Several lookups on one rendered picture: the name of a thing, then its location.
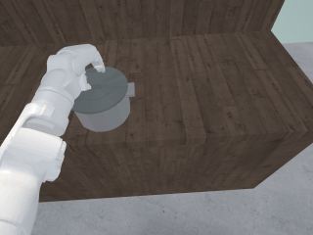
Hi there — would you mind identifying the robot left forearm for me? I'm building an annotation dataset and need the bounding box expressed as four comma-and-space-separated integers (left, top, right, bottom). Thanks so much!
0, 49, 86, 167

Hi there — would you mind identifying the pot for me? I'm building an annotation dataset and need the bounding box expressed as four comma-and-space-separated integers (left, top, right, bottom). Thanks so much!
75, 82, 135, 132

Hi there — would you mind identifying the robot left hand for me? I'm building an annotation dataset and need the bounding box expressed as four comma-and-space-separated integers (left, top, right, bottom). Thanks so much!
57, 44, 106, 92

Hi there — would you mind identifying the knob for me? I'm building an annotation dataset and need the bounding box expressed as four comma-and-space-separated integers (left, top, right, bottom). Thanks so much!
85, 71, 104, 90

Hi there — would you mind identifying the robot left upper arm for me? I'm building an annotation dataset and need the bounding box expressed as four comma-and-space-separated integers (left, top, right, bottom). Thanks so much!
0, 126, 67, 235

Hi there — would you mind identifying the lid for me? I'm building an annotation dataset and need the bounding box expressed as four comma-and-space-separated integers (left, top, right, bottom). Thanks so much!
71, 67, 128, 115

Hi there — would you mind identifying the table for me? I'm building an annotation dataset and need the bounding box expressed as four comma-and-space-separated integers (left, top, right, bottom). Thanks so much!
0, 0, 313, 203

